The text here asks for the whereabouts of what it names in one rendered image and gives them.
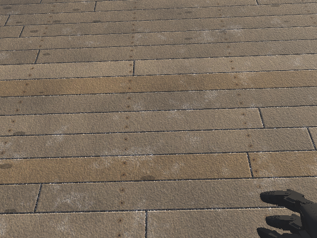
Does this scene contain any right robot hand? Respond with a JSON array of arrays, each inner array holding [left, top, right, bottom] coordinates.
[[257, 188, 317, 238]]

